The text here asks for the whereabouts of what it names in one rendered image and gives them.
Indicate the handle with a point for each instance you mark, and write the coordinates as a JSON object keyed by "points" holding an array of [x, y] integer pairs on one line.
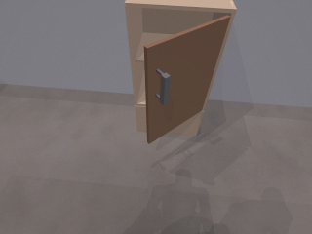
{"points": [[164, 87]]}

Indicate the cupboard door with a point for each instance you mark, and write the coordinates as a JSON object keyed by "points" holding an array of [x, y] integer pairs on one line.
{"points": [[190, 58]]}

